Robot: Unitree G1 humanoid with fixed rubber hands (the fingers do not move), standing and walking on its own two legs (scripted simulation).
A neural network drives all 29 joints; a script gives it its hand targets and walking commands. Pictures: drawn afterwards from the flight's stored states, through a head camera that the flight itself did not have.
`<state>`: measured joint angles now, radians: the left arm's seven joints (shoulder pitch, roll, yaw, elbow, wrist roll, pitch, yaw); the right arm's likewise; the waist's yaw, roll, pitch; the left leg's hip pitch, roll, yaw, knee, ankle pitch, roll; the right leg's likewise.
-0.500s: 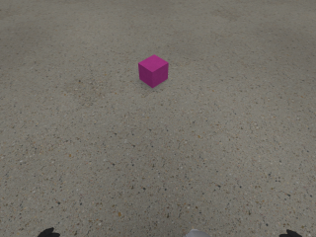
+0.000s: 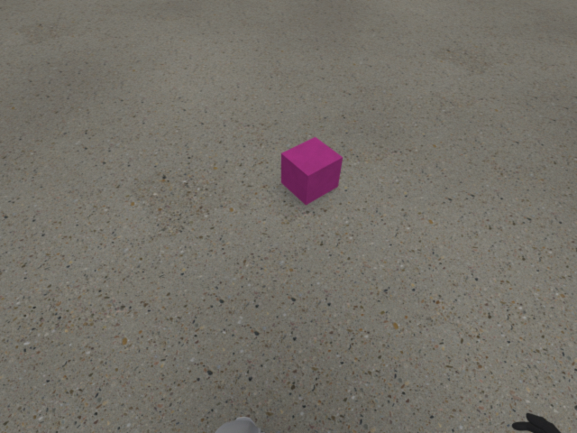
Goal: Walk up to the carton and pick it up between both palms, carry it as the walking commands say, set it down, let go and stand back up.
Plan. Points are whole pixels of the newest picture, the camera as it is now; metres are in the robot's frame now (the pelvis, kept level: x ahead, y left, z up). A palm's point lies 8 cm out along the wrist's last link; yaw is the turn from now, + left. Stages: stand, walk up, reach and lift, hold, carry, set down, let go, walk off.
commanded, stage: walk up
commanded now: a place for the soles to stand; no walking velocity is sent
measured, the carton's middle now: (310, 170) +1.34 +0.02 -0.65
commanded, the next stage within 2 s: none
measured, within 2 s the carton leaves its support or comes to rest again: neither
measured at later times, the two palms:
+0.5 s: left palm (136, 279) +0.35 +0.31 -0.05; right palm (545, 372) +0.27 -0.35 -0.08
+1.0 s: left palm (167, 220) +0.50 +0.31 -0.07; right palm (515, 259) +0.48 -0.37 -0.08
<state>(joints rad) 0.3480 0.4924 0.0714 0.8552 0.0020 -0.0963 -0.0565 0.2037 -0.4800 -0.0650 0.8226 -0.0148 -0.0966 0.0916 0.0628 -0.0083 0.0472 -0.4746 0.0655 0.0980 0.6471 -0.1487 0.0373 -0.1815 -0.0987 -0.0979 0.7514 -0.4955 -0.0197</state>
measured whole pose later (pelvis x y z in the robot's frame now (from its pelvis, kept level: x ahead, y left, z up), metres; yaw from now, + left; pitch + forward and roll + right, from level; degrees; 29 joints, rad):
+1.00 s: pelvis +0.43 -0.03 +0.00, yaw -2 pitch +0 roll +1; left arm 0.31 0.46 0.07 0.85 0.02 -0.10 -0.05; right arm 0.32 -0.50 -0.07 0.82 -0.02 -0.05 0.04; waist 0.00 0.01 0.02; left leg -0.42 0.05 0.01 0.97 -0.48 0.04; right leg -0.41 -0.03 -0.07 0.75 -0.32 -0.04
